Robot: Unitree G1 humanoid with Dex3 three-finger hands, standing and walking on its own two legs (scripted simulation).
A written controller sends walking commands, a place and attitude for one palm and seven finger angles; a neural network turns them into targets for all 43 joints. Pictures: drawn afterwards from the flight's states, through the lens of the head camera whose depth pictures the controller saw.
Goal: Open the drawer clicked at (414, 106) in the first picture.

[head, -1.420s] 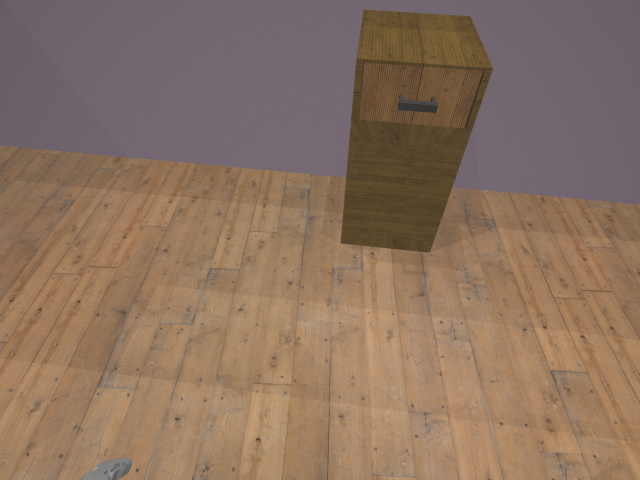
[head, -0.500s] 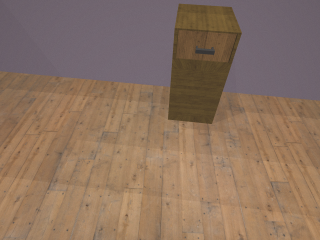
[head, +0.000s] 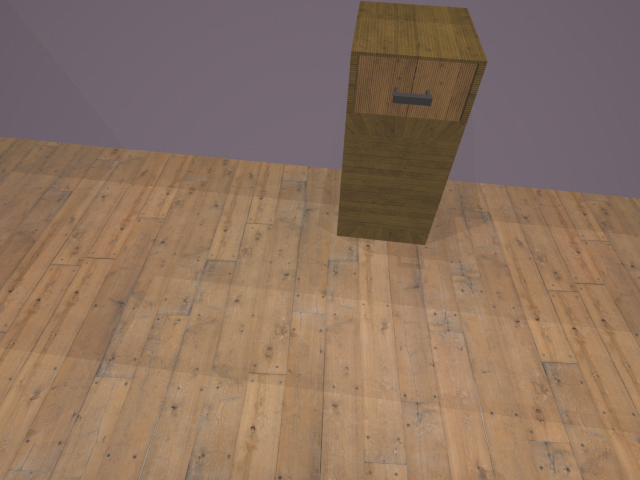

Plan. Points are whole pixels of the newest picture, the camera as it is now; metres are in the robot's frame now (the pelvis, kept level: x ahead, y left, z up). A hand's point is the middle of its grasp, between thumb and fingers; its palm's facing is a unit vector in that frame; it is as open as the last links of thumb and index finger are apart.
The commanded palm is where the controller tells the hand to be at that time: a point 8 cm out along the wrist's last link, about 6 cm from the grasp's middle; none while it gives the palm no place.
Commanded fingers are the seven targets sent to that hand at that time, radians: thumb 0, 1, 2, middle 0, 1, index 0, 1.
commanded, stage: look at it before walking up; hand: left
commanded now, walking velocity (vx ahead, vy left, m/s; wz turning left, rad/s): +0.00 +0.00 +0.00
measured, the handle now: (411, 95) +1.16 -0.21 -0.09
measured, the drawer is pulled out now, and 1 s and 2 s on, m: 0.00 0.00 0.00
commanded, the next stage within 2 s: walk to a spot facing it in 0.02 s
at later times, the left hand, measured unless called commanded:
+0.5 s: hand out of the picture +0.06 +0.18 -0.18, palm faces -0.15 -0.95 -0.28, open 7.4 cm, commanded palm none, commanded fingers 0.00 0.90 0.90 -0.20 -0.30 -0.20 -0.30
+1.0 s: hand out of the picture +0.10 +0.16 -0.17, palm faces -0.31 -0.93 -0.22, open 7.4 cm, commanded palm none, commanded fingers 0.00 0.90 0.90 -0.20 -0.30 -0.20 -0.30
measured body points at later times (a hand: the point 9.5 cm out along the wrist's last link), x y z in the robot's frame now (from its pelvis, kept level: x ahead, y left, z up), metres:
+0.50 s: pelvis -0.01 -0.02 -0.02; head +0.01 -0.05 +0.42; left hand +0.07 +0.23 -0.16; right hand +0.03 -0.29 -0.18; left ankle +0.00 +0.12 -0.75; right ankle -0.02 -0.11 -0.74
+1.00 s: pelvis +0.03 -0.02 +0.00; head +0.05 -0.03 +0.45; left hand +0.12 +0.21 -0.15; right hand +0.04 -0.31 -0.13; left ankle +0.09 +0.11 -0.70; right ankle -0.02 -0.11 -0.75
